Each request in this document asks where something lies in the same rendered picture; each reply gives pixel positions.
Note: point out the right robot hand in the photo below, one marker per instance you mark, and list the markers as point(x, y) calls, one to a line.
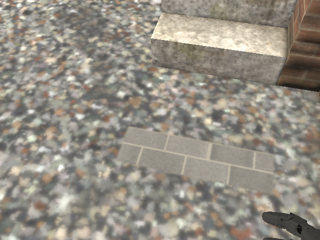
point(292, 223)

